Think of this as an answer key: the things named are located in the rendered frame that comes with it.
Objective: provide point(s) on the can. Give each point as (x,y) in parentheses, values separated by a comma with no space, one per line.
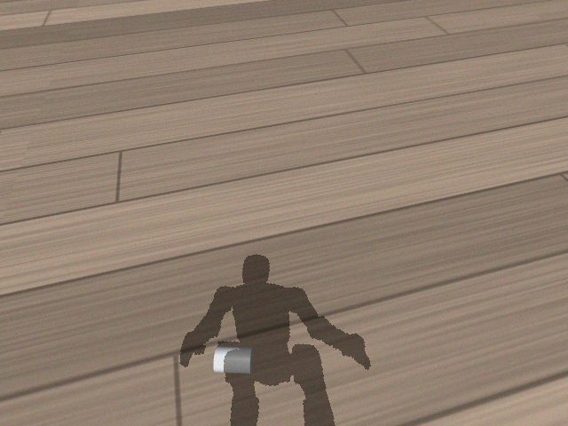
(229,359)

